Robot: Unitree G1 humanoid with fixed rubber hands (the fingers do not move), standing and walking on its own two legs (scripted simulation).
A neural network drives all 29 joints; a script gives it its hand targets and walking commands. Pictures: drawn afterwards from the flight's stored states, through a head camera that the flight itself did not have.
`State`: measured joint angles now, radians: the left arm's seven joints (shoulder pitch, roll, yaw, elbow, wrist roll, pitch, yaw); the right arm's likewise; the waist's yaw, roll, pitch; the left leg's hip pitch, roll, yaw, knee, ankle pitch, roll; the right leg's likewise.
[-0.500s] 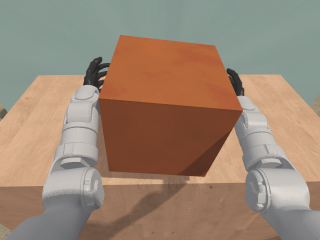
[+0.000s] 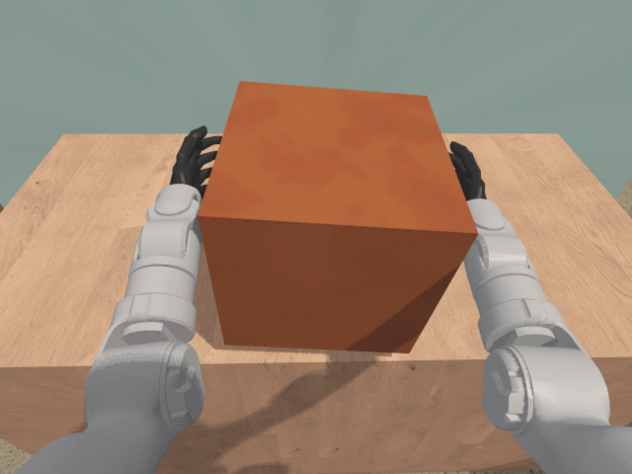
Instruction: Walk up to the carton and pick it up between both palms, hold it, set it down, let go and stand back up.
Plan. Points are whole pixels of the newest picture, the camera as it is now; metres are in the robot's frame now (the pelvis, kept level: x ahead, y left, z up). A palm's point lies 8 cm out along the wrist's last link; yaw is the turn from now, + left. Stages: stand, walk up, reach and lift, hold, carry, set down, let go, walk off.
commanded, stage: set down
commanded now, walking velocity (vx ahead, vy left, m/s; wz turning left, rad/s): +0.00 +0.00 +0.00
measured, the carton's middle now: (326, 219) +0.42 -0.04 +0.10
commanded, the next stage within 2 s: none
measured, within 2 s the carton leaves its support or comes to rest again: rests again in 0.74 s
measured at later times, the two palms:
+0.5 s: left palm (193, 203) +0.42 +0.13 +0.14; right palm (464, 225) +0.37 -0.22 +0.12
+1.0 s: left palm (191, 217) +0.42 +0.14 +0.12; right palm (458, 226) +0.37 -0.22 +0.11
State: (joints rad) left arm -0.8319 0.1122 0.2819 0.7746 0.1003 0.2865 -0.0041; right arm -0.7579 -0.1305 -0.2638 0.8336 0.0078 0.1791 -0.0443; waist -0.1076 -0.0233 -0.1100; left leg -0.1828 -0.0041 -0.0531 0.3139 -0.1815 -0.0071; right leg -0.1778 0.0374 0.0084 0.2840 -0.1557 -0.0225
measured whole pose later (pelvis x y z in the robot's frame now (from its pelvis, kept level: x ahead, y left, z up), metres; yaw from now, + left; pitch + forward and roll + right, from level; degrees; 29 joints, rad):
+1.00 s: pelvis +0.00 +0.01 +0.00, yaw -1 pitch +4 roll +0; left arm -0.75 0.07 0.30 0.81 0.15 0.15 -0.01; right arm -0.69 -0.09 -0.38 0.85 -0.15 0.04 0.03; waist -0.09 -0.02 -0.09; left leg -0.19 -0.01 -0.01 0.30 -0.18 0.01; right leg -0.20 0.02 -0.01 0.28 -0.15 -0.01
